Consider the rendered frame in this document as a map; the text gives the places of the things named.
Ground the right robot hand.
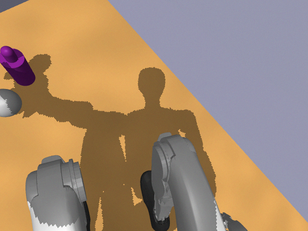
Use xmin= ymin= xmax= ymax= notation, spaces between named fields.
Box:
xmin=221 ymin=212 xmax=248 ymax=231

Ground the right robot foot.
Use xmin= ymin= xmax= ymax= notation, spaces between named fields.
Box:
xmin=140 ymin=170 xmax=170 ymax=231

